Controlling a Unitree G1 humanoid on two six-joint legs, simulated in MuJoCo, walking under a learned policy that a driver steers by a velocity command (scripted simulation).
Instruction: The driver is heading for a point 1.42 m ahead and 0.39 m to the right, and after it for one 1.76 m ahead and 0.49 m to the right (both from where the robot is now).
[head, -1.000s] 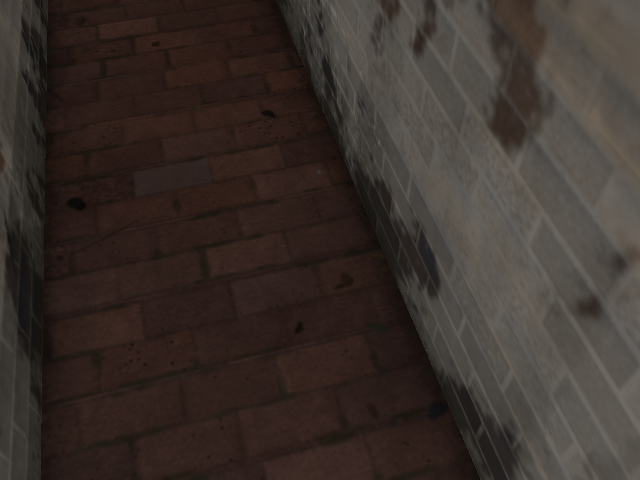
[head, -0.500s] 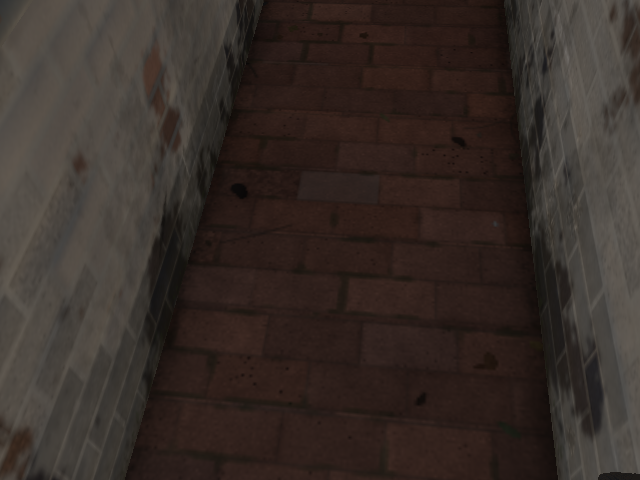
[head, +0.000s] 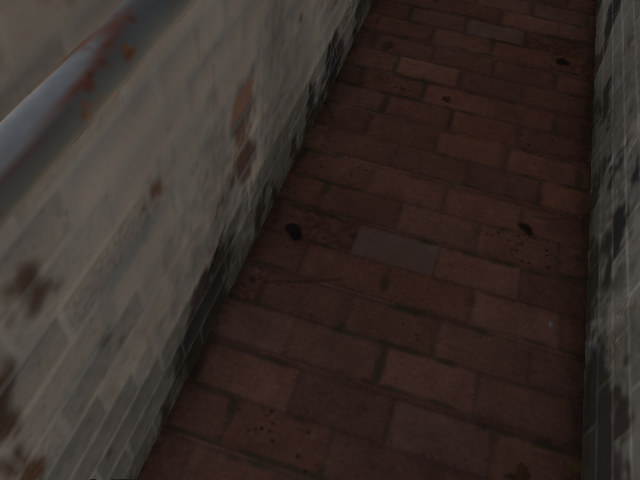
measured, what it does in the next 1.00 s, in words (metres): steps on the spot: right foot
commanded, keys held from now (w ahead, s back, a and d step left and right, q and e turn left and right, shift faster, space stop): no key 1.00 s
